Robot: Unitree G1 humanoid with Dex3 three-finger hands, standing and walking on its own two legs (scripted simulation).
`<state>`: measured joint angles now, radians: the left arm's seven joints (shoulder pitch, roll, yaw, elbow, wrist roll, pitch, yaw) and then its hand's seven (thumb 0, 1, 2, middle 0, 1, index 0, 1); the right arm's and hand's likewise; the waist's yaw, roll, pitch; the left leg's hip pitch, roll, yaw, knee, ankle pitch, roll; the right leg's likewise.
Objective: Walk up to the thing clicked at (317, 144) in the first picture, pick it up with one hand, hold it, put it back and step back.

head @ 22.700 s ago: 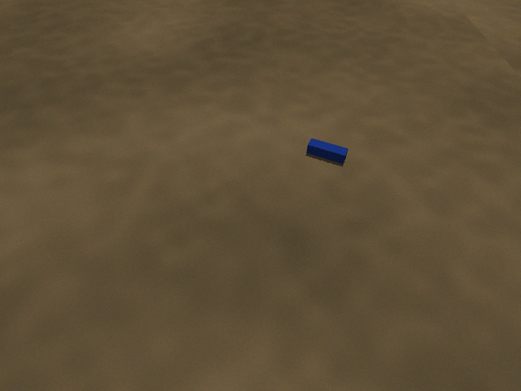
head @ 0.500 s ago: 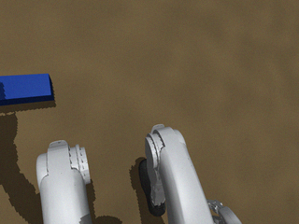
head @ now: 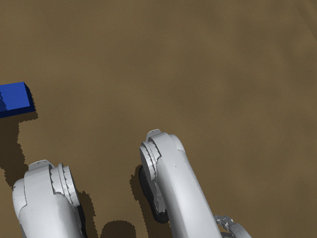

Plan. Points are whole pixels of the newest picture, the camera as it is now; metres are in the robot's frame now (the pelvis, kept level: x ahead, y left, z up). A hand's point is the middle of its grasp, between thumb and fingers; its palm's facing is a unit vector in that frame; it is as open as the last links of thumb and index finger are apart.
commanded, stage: approach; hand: left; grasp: from above
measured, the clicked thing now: out of the picture +0.49 +0.33 -0.29
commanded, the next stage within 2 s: close in in 0.18 s
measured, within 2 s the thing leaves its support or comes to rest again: neither
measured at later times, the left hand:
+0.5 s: hand out of the picture +0.46 +0.33 -0.18, palm faces -0.48 -0.08 -0.87, open 14.1 cm
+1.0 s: hand out of the picture +0.48 +0.32 -0.24, palm faces -0.43 -0.09 -0.90, open 14.2 cm
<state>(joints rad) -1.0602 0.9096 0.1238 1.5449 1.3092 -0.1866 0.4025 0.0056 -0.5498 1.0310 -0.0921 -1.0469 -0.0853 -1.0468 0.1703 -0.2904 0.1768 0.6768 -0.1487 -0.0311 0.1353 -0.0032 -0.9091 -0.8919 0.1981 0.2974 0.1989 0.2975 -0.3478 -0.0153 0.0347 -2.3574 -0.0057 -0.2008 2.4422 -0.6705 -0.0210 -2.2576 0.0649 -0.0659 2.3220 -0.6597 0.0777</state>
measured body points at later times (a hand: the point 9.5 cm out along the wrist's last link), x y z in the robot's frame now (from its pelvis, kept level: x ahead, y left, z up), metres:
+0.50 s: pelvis +0.00 +0.00 +0.01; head +0.25 +0.11 +0.36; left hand +0.49 +0.33 -0.13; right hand +0.07 -0.27 -0.07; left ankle +0.07 +0.13 -0.29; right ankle +0.11 -0.13 -0.29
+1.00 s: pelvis +0.00 +0.01 -0.02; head +0.27 +0.12 +0.32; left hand +0.50 +0.32 -0.18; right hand +0.02 -0.25 -0.07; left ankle +0.07 +0.13 -0.29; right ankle +0.11 -0.13 -0.29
